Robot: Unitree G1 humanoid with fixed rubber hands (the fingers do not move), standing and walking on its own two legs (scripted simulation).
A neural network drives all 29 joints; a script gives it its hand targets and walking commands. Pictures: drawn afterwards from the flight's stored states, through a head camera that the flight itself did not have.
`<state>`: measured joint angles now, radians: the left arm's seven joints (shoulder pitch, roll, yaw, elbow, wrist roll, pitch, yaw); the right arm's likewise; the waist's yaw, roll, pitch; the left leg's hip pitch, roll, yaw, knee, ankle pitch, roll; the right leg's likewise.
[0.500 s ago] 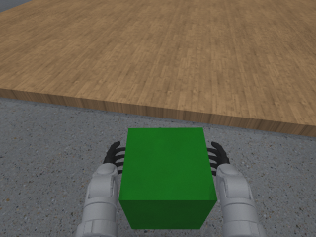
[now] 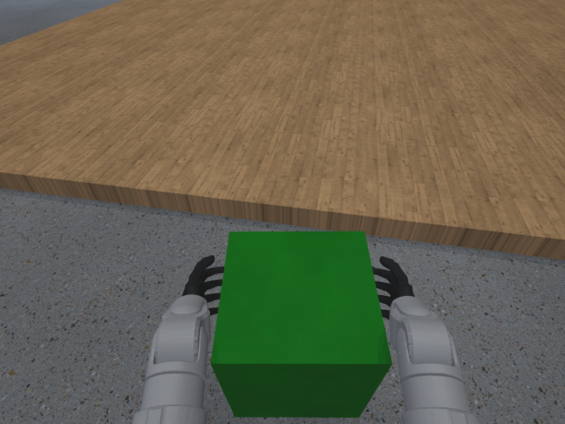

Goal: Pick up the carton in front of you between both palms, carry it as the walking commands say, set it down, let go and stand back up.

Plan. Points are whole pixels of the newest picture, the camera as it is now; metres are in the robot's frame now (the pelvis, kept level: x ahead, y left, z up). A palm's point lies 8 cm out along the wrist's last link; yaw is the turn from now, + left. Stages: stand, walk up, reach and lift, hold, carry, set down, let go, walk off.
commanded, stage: hold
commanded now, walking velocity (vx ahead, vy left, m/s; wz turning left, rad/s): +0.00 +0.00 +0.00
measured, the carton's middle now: (296, 328) +0.29 +0.00 -0.03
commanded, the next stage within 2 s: carry in 0.96 s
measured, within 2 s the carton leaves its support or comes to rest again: neither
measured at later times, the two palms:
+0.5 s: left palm (195, 305) +0.28 +0.15 +0.05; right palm (402, 307) +0.28 -0.15 +0.05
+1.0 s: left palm (195, 304) +0.28 +0.15 +0.05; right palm (401, 306) +0.28 -0.15 +0.05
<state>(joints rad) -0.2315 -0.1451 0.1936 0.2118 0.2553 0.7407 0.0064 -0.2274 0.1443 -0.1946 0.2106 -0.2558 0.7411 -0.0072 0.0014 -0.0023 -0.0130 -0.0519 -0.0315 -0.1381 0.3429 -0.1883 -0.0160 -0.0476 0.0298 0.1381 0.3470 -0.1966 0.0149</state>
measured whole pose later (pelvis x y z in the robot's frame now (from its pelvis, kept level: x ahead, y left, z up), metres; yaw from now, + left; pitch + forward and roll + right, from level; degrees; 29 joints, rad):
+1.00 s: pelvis +0.00 +0.00 +0.00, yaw +0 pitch -4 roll +0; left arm -0.25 -0.15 0.21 0.21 0.27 0.77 0.00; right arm -0.25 0.15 -0.21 0.21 -0.27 0.77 0.00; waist 0.00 0.00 -0.04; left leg -0.12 -0.03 -0.11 0.41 -0.23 -0.02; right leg -0.11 0.03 0.12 0.41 -0.23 0.01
